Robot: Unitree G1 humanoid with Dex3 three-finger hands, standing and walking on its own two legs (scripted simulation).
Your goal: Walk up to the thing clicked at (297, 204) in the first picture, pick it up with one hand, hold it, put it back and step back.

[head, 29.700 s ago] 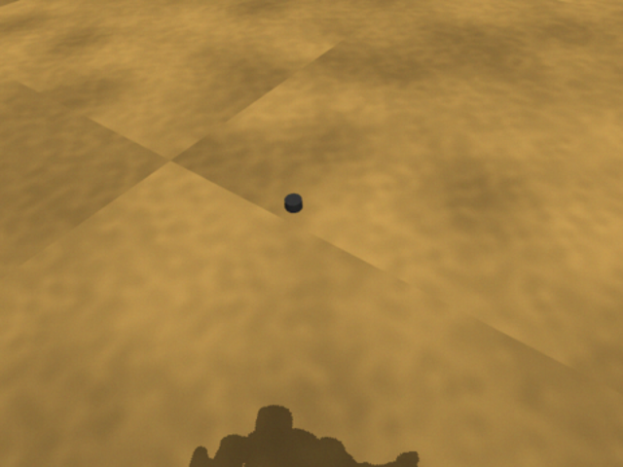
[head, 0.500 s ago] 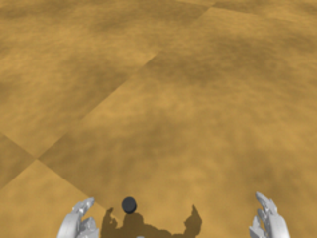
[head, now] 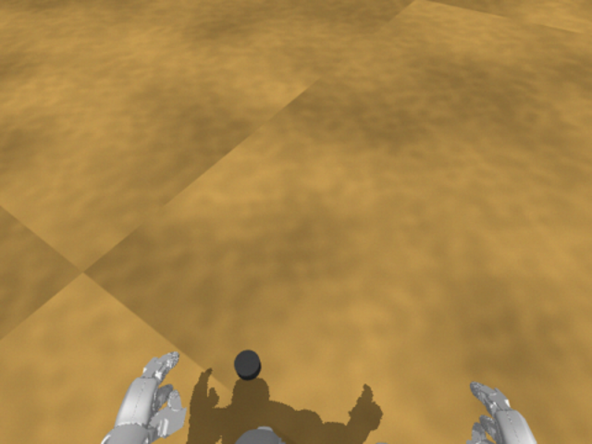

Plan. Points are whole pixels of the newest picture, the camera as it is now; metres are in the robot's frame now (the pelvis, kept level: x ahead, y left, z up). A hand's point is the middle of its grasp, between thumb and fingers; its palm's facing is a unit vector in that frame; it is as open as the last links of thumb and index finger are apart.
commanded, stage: stand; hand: left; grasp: from above
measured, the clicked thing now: (247, 365) +0.43 +0.22 -0.70
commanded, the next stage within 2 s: none
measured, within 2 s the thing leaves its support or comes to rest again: neither
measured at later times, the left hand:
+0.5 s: hand out of the picture +0.04 +0.24 -0.12, palm faces +0.05 -0.95 -0.30, open 7.4 cm
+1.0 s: hand out of the picture +0.01 +0.25 -0.11, palm faces +0.02 -0.94 -0.33, open 7.4 cm
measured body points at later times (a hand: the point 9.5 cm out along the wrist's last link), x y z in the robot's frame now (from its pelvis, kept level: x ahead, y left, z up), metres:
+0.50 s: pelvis -0.01 +0.01 +0.04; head -0.02 +0.02 +0.49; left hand +0.04 +0.29 -0.10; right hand +0.07 -0.26 -0.09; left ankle +0.03 +0.12 -0.69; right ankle +0.00 -0.14 -0.69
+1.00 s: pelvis -0.02 +0.00 +0.05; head -0.04 +0.00 +0.50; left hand +0.01 +0.29 -0.09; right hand +0.03 -0.28 -0.09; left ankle +0.03 +0.12 -0.69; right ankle +0.00 -0.14 -0.69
